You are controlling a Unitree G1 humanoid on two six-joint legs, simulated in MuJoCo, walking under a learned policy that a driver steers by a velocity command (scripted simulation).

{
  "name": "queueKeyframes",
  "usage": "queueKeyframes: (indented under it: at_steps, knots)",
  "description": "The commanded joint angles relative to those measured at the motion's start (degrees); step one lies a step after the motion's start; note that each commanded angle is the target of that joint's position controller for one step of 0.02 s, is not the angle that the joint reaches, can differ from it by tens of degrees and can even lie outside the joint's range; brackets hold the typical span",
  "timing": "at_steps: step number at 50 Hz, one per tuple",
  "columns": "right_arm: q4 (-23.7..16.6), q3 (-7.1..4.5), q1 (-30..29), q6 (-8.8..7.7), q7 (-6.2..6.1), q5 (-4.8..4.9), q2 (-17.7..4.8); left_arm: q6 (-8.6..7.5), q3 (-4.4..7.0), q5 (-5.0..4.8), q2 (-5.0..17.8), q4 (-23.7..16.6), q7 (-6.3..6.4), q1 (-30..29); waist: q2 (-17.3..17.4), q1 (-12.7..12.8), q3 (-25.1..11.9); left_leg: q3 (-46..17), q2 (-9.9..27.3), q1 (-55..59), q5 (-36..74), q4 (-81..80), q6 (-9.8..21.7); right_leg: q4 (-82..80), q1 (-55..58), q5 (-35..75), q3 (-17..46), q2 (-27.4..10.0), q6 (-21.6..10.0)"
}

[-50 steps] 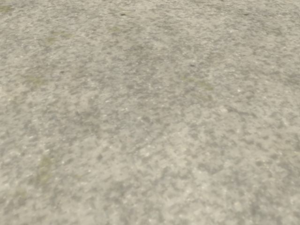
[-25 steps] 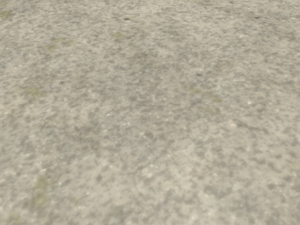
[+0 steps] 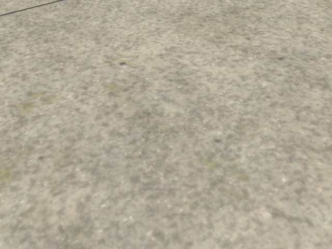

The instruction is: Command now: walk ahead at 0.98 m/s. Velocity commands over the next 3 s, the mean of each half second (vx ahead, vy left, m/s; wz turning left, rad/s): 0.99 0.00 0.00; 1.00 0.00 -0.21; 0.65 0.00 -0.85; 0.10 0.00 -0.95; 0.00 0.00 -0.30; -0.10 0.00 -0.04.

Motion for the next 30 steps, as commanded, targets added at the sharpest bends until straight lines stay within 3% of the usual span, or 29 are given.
queueKeyframes:
  at_steps: [1, 3, 5, 8, 9, 10, 11, 12, 13, 14, 15, 16, 17, 19, 20, 22, 24, 26, 28, 30]
  knots:
    - [-4.0, -0.33, -2.7, -2.38, 0.41, 1.01, -4.4, -0.27, 0.0, -0.17, 3.6, -4.8, -0.45, -6.8, 0.6, 1.5, 11.0, -12.1, 13.0, -11.4, 8.3, -20.9, 4.4, -13.5, -1.4, 10.3, -3.6, -1.7, 1.2]
    - [-3.2, -0.19, 0.1, -2.9, 0.17, 1.81, -4.9, -0.8, -0.85, -0.74, 1.9, -5.9, -1.14, -11.2, 0.8, 0.0, 9.9, -8.4, 12.3, -9.7, 22.3, -22.2, 2.4, -24.3, 5.3, 18.6, -7.2, 0.5, 0.5]
    - [-2.0, -0.2, 2.5, -3.12, -0.26, 1.98, -6.4, -1.02, -1.08, -1.28, 1.9, -6.3, -1.31, -14.0, 2.0, -1.0, 9.5, -6.7, 13.8, -3.0, 33.9, -23.1, 1.2, -31.4, 8.5, 22.5, -8.8, 2.4, -0.8]
    - [-0.8, -0.15, 3.7, -2.38, -1.13, 0.78, -8.9, -1.09, -0.42, -0.84, 4.3, -6.1, -0.35, -14.4, 5.3, -0.5, 5.0, -4.6, 15.5, 11.8, 62.5, -15.4, -0.4, -36.7, 11.3, 16.8, -11.5, 7.8, -2.5]
    - [-0.4, -0.35, 3.6, -1.79, -1.79, 0.08, -10.3, -1.04, 0.08, -0.69, 5.6, -5.6, 0.1, -12.0, 7.6, 1.3, 2.4, -4.6, 16.9, 15.4, 72.8, -9.7, -0.8, -36.8, 14.0, 11.9, -11.6, 9.9, -3.1]
    - [0.0, -0.65, 2.9, -0.94, -2.47, -0.86, -11.6, -1.04, 0.93, -0.79, 7.6, -3.8, 0.7, -5.3, 9.2, 5.0, -1.6, -4.9, 18.0, 17.0, 78.5, -0.5, -1.1, -37.2, 20.2, 7.4, -10.3, 11.3, -4.0]
    - [-0.1, -1.05, 0.8, -0.04, -2.98, -1.65, -12.8, -0.94, 2.1, -1.07, 9.9, -0.3, 1.57, 5.7, 10.1, 10.1, -6.8, -4.7, 18.7, 15.6, 78.4, 12.3, -0.8, -37.7, 30.2, 3.4, -8.9, 11.6, -5.1]
    - [-0.9, -1.27, -2.8, 0.43, -3.07, -1.81, -13.0, -0.77, 3.35, -0.64, 12.0, 3.5, 2.6, 17.5, 9.2, 15.9, -11.0, -3.6, 17.1, 7.4, 67.9, 28.4, -0.3, -39.2, 43.3, 0.5, -6.0, 8.2, -6.7]
    - [-2.9, -0.14, -3.7, -0.11, -2.47, -2.24, -7.0, -0.5, 4.71, 0.35, 16.5, 5.2, 3.58, 25.8, -0.4, 15.9, -16.4, -3.8, 10.9, -7.3, 27.6, 50.7, 0.9, -34.4, 56.4, -11.9, 7.6, -4.7, -7.7]
    - [-4.8, 1.14, 4.8, -1.27, -0.87, 2.55, -1.3, -0.59, 5.19, 1.48, 17.1, 5.2, 2.71, 21.5, -17.3, 6.7, -22.9, -10.8, 1.5, -31.3, -10.6, 68.6, -1.2, -46.8, 70.3, -22.7, 43.9, -17.0, -16.9]
    - [-5.5, 0.68, -3.1, -1.52, -1.59, 1.69, -6.3, -0.76, 5.13, 0.28, 12.5, 4.5, 1.78, 15.9, -4.2, 7.9, -14.5, -12.5, 7.0, -37.5, -3.4, 66.2, 0.8, -52.2, 63.6, -24.5, 39.6, -13.0, -14.2]
    - [-7.0, 0.48, -9.1, -1.7, -1.36, 1.57, -6.9, -1.37, 4.46, -0.19, 9.4, 5.3, 1.46, 13.2, 0.4, 6.9, -6.8, -11.5, 8.8, -37.5, 1.3, 62.5, 0.9, -53.8, 54.1, -18.1, 30.3, -11.4, -13.0]
    - [-7.5, 0.85, -10.8, -1.52, -1.09, 0.91, -5.6, -1.83, 3.9, 0.29, 6.5, 6.4, 1.2, 12.0, 5.3, 4.5, -2.2, -11.5, 10.6, -35.2, 2.3, 59.0, 0.7, -55.5, 45.6, -12.4, 24.6, -9.3, -11.5]
    - [-8.2, 1.64, -10.5, 0.29, 0.34, -1.17, -2.9, -2.66, 2.79, -0.15, 4.0, 8.5, 1.77, 12.5, 3.5, 0.3, 1.2, -11.7, 13.0, -30.8, 2.2, 54.3, -0.7, -58.6, 34.4, -11.1, 17.1, -5.3, -8.8]
    - [-8.7, 1.92, -11.3, 0.98, 0.93, -1.54, -1.9, -3.18, 2.66, -0.85, 3.9, 9.5, 1.89, 13.4, 1.9, -0.6, 3.0, -11.1, 14.0, -31.5, 1.9, 52.3, -1.4, -60.4, 32.1, -10.7, 14.8, -4.3, -8.3]
    - [-11.5, 2.36, -17.4, 1.57, 1.63, -2.01, -2.1, -4.09, 2.77, -1.72, 5.4, 10.4, 1.61, 14.8, 1.1, -0.6, 7.0, -8.3, 15.8, -35.7, 5.0, 46.7, -2.9, -64.2, 28.7, -5.8, 10.1, -2.7, -8.0]
    - [-14.7, 2.87, -25.3, 1.31, 1.9, -1.84, -2.7, -4.62, 2.75, -1.9, 6.1, 10.6, 1.1, 16.5, 1.1, 0.7, 9.7, -4.8, 16.1, -36.4, 12.7, 36.0, -3.6, -66.4, 26.9, 5.3, 4.5, 0.0, -7.6]
    - [-16.2, 3.72, -30.2, 0.66, 2.54, -1.15, -2.0, -5.2, 2.67, -2.63, 6.4, 10.9, 1.01, 17.8, 1.7, 1.8, 10.0, -1.4, 14.3, -28.6, 22.7, 22.5, -3.1, -67.7, 24.6, 15.9, -0.1, 2.2, -5.7]
    - [-16.8, 4.01, -33.5, 0.54, 2.73, -0.29, -2.0, -5.62, 2.78, -3.24, 8.3, 12.1, 1.26, 21.1, 0.9, 3.4, 9.6, 1.1, 12.0, -23.8, 29.2, 15.8, -1.8, -70.9, 29.2, 25.8, -1.1, 0.5, -4.5]
    - [-17.0, 3.7, -34.4, 0.5, 2.17, -0.32, -3.8, -5.26, 2.88, -2.71, 10.0, 12.9, 1.66, 22.0, -0.7, 3.2, 8.4, 1.8, 10.0, -23.7, 28.6, 11.1, -0.4, -68.2, 39.4, 39.1, -2.9, -1.1, -3.8]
